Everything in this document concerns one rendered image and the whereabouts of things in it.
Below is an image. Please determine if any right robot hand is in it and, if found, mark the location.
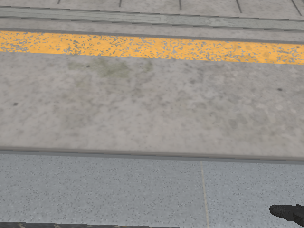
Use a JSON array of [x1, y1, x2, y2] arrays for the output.
[[269, 204, 304, 227]]

